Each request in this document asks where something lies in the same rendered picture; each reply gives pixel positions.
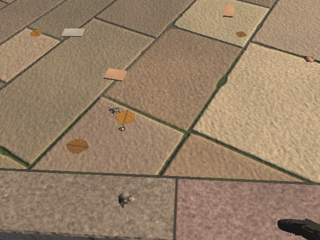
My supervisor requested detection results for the robot right hand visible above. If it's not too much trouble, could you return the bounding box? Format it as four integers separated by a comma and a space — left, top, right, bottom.
277, 218, 320, 240

